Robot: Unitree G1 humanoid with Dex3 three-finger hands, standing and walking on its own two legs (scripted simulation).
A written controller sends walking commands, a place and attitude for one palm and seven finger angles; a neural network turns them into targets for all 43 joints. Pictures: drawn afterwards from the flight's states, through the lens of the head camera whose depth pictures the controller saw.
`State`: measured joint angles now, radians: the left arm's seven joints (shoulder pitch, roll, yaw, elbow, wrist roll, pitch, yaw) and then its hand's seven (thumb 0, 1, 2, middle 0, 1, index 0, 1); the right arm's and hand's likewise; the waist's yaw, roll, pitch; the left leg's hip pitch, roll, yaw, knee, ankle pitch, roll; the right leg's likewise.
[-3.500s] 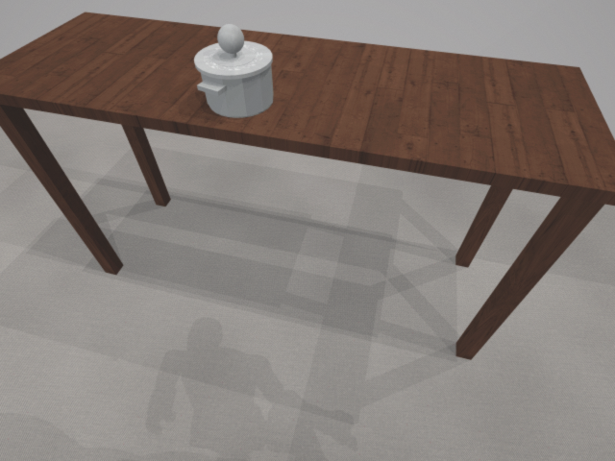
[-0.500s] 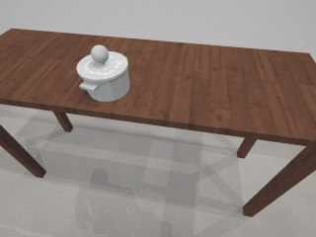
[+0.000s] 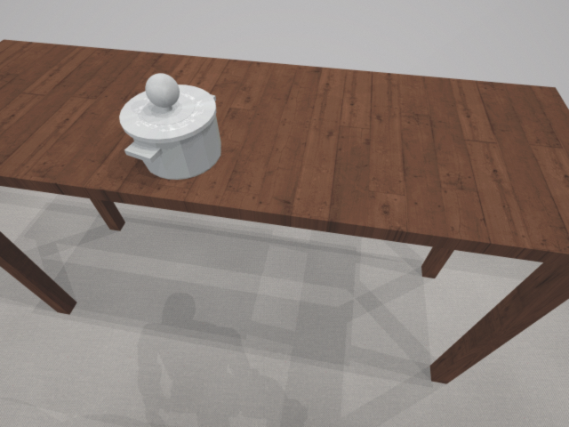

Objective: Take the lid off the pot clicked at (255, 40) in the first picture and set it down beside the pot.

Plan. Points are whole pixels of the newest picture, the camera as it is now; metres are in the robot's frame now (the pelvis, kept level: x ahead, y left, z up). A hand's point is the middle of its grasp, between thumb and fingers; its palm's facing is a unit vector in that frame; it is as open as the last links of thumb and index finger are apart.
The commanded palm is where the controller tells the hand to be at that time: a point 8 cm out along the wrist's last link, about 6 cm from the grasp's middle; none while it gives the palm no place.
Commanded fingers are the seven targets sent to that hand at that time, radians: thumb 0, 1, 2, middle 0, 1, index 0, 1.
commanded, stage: come to a stop and stand still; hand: left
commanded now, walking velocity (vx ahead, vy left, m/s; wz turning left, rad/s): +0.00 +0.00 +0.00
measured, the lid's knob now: (162, 90) +0.57 +0.24 +0.17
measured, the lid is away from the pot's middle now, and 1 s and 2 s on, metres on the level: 0.00 0.00 0.00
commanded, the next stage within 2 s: look again from close up in 0.48 s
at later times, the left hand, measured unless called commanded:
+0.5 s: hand out of the picture +0.03 +0.18 -0.17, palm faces +0.03 -0.98 -0.19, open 7.4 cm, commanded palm none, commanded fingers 0.00 0.90 0.90 -0.20 -0.30 -0.20 -0.30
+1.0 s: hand out of the picture +0.04 +0.22 -0.18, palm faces +0.00 -0.98 -0.21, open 7.4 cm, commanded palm none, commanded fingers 0.00 0.90 0.90 -0.20 -0.30 -0.20 -0.30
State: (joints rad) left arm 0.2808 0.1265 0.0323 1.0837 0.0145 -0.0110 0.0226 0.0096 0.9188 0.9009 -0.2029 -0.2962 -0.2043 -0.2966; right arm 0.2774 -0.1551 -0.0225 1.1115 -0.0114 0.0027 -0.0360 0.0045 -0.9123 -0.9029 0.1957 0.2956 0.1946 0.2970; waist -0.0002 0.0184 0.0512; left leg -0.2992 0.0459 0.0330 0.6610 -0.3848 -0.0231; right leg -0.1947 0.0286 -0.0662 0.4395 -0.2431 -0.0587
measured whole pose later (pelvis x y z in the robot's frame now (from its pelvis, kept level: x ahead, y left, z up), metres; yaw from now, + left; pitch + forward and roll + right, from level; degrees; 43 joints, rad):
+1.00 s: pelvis +0.01 +0.04 -0.01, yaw -1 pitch -1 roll +0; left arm 0.28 0.18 0.01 1.02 0.01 0.00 0.04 0.00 0.90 0.90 -0.20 -0.30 -0.20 -0.30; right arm 0.27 -0.16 -0.01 1.05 -0.02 0.00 -0.02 0.01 -0.93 -0.90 0.20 0.30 0.20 0.30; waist -0.01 0.00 0.02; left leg -0.24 -0.01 0.08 0.56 -0.29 0.05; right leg -0.21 -0.02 -0.02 0.54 -0.31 0.01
